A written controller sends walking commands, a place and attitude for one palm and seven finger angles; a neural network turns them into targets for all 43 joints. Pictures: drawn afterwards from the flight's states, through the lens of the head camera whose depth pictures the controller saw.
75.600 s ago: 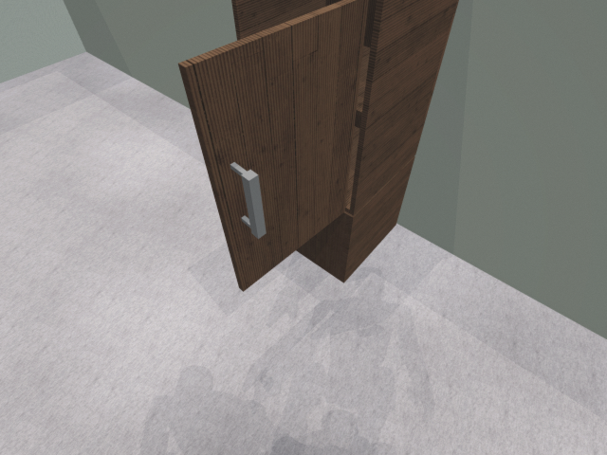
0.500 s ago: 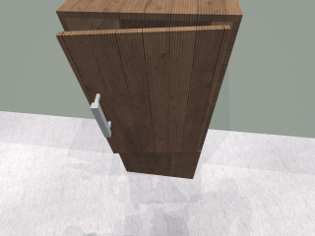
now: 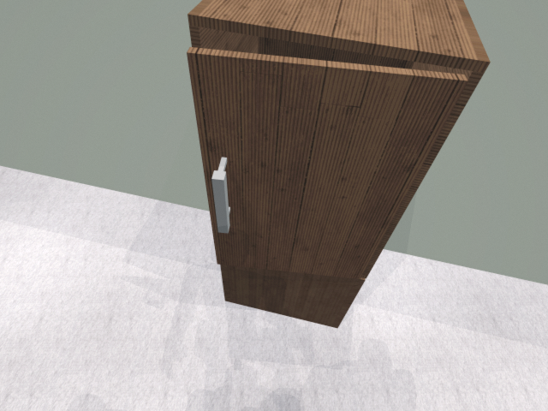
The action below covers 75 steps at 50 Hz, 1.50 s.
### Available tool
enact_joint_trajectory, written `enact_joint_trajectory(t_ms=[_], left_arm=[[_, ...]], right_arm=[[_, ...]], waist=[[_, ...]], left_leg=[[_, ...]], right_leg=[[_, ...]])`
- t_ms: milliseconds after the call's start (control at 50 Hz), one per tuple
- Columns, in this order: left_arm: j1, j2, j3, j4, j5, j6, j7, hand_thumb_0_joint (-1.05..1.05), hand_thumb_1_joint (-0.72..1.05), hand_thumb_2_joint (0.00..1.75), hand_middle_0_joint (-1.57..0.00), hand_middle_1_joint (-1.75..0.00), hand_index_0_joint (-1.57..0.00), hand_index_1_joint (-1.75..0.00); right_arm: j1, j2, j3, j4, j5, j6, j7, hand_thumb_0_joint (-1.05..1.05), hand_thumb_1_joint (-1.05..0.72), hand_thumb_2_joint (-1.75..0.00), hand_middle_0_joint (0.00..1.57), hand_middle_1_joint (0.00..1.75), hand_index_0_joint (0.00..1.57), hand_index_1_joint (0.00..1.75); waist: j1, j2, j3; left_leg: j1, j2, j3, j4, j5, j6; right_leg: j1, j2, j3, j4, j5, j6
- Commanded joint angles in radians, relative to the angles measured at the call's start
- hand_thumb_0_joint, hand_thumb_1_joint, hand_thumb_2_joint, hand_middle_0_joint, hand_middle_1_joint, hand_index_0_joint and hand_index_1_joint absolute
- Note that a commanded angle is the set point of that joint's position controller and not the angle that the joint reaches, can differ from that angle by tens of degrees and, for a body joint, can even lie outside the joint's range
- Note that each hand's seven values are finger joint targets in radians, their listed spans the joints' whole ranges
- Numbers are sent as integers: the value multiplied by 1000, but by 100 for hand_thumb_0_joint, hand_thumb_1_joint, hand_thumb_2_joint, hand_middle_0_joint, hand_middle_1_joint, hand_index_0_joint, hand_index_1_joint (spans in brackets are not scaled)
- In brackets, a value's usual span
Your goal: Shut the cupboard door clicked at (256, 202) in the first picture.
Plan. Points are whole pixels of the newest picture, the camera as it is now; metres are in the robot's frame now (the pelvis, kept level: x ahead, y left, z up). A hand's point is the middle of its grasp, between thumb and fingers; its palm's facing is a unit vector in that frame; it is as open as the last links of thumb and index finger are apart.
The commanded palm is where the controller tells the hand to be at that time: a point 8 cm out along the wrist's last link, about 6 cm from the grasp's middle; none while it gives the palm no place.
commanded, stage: come to a stop and stand still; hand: left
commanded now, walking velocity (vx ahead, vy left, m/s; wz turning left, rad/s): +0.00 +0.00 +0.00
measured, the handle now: (223, 196) +0.49 +0.16 -0.02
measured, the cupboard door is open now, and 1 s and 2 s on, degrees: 8 8 8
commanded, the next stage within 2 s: look again from close up in 0.24 s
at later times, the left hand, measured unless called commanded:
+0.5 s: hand out of the picture +0.02 +0.17 -0.17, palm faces -0.03 -0.98 -0.20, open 7.3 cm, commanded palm none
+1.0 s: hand out of the picture +0.09 +0.17 -0.15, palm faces +0.11 -0.97 -0.22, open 7.4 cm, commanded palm +0.12 +0.22 -0.07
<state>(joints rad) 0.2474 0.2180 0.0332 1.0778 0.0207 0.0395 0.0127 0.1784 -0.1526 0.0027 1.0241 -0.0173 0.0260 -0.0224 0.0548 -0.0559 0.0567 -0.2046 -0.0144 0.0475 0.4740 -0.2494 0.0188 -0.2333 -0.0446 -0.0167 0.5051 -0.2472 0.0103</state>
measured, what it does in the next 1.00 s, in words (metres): stands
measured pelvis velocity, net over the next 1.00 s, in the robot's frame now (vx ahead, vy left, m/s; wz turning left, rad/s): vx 0.01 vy -0.02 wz -0.03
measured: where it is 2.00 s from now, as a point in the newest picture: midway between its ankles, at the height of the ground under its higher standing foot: outside the picture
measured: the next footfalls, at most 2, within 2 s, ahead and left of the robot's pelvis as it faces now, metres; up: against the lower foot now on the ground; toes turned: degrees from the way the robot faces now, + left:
none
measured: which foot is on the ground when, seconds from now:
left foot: down 0.00-1.00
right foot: down 0.00-1.00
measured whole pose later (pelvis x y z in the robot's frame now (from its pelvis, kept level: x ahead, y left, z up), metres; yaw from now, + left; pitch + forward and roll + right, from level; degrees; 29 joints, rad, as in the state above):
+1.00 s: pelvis +0.01 -0.02 +0.00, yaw -2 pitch -1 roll +0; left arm 0.33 0.17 0.05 0.74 -0.04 0.05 0.03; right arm 0.27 -0.19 0.01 1.01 0.00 -0.09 -0.06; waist 0.01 0.01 0.06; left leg -0.20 0.03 0.06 0.53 -0.30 -0.01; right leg -0.23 0.00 -0.01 0.55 -0.29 -0.01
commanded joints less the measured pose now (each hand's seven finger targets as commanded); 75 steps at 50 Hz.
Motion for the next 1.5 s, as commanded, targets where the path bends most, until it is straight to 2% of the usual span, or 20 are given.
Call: enact_joint_trajectory(t_ms=[0,40,300,320,340,380,540,900,920,940,960,980,1000,1020,1060,1120,1180,1280,1380,1480], left_arm=[[37,66,-1,-7,0,-32,5,0,90,90,-20,-30,-20,-30],[36,49,-7,2,-4,-40,7,0,90,90,-20,-30,-20,-30],[78,16,-14,49,-10,-45,18,0,90,90,-20,-30,-20,-30],[152,37,-33,65,7,-80,60,0,90,90,-20,-30,-20,-30],[107,84,-23,18,-6,-83,51,0,90,90,-20,-30,-20,-30],[70,62,-32,-3,-6,-84,36,0,90,90,-20,-30,-20,-30],[64,43,-35,-11,-11,-76,27,0,90,90,-20,-30,-20,-30],[27,84,-19,-18,-9,-73,23,0,90,90,-20,-30,-20,-30],[149,87,-12,18,-3,-84,64,0,90,90,-20,-30,-20,-30],[-778,739,448,-1575,-135,-395,59,0,90,90,-20,-30,-20,-30],[-26,149,20,-1205,-130,-291,64,0,90,90,-22,-32,-22,-32],[204,-96,-43,-1201,-202,-148,62,0,90,90,-24,-34,-24,-34],[39,-20,-2,-1113,-174,-162,82,0,90,90,-25,-36,-25,-36],[69,-21,53,-1034,-180,-201,65,0,90,90,-27,-38,-27,-38],[229,-47,93,-876,-210,-340,-12,0,90,90,-31,-42,-31,-42],[338,-62,132,-809,-263,-611,-201,0,90,90,-36,-48,-36,-48],[290,85,231,-852,-289,-780,-371,0,90,90,-42,-54,-42,-54],[81,135,219,-1217,-361,-629,-365,0,90,90,-51,-64,-51,-64],[-50,118,121,-1485,-305,-639,-276,0,90,90,-60,-74,-60,-74],[62,121,133,-1297,-302,-517,-306,0,90,90,-69,-84,-69,-84]], right_arm=[[28,-142,-38,-32,11,-24,-5,0,-90,-90,20,30,20,30],[58,-140,-38,-11,11,-29,-5,0,-90,-90,20,30,20,30],[139,-93,-15,74,10,-45,-14,0,-90,-90,20,30,20,30],[48,-134,-15,15,17,-66,3,0,-90,-90,20,30,20,30],[109,-81,-14,-9,8,-53,7,0,-90,-90,20,30,20,30],[159,-74,-9,-2,-3,-64,10,0,-90,-90,20,30,20,30],[179,-98,-8,-5,4,-66,0,0,-90,-90,20,30,20,30],[118,-122,-14,43,3,-62,-4,0,-90,-90,20,30,20,30],[32,-146,-25,-20,16,-62,2,0,-90,-90,20,30,20,30],[137,-340,-78,-275,4,-253,-123,0,-90,-90,20,30,20,30],[29,-207,-25,-287,60,-310,-116,0,-90,-90,20,30,20,30],[-16,-177,-24,-338,44,-352,-90,0,-90,-90,20,30,20,30],[33,-183,-41,-305,60,-386,-66,0,-90,-90,20,30,20,30],[40,-201,-73,-327,46,-393,-55,0,-90,-90,20,30,20,30],[3,-200,-86,-385,23,-400,-35,0,-90,-90,20,30,20,30],[-20,-188,-103,-464,12,-405,9,0,-90,-90,20,30,20,30],[-31,-198,-116,-541,19,-392,27,0,-90,-90,20,30,20,30],[-64,-206,-98,-700,47,-351,-13,0,-90,-90,20,30,20,30],[-11,-206,-65,-685,37,-353,-49,0,-90,-90,20,30,20,30],[-3,-208,-51,-650,48,-344,-67,0,-90,-90,20,30,20,30]], waist=[[-42,47,-14],[-52,-11,-29],[-45,41,4],[-14,103,4],[-64,115,-49],[-64,192,-34],[-60,23,11],[-56,46,-10],[-12,-115,-30],[-150,27,-403],[-74,450,-576],[-24,456,-464],[-113,198,-191],[-107,106,-58],[-74,-182,-16],[3,-189,-136],[27,-15,-275],[-5,53,-379],[-87,90,-381],[-79,60,-343]], left_leg=[[-38,122,-117,-192,-27,8],[17,115,-103,-186,-13,2],[26,118,-83,-198,97,-1],[-16,139,-34,8,195,-23],[-6,78,-58,-31,-15,-24],[-33,97,-77,-53,49,-3],[-35,104,-89,-87,97,16],[34,110,-58,-106,131,5],[-40,132,-21,127,164,-25],[320,91,4,204,376,12],[300,45,-50,100,534,5],[212,66,-39,53,664,-29],[35,58,-76,86,471,-27],[-104,30,-75,116,269,-27],[-320,7,-70,220,41,-21],[-518,-23,-41,403,-45,-41],[-667,-27,-23,567,-84,-33],[-724,-19,-26,635,-208,1],[-688,11,-68,660,-232,22],[-745,10,-83,644,-274,13]], right_leg=[[62,-44,84,-142,79,-26],[29,-56,98,-169,47,-27],[60,-55,90,-170,117,-30],[37,-101,94,-139,307,-27],[19,-113,138,-141,57,-51],[-19,-66,95,-89,-6,-64],[0,-46,89,-70,76,-51],[29,-59,102,-99,183,-53],[73,-130,160,-95,662,-15],[73,-46,97,72,521,-25],[-1,26,-6,213,311,-30],[-56,29,-80,161,137,-27],[-153,31,-72,116,120,-14],[-227,33,-80,82,115,-13],[-347,31,-81,150,-13,-9],[-429,20,-19,327,-98,-30],[-451,-3,100,447,-121,-48],[-508,12,162,409,-434,-34],[-618,44,93,450,-413,-36],[-613,48,71,434,-453,-30]])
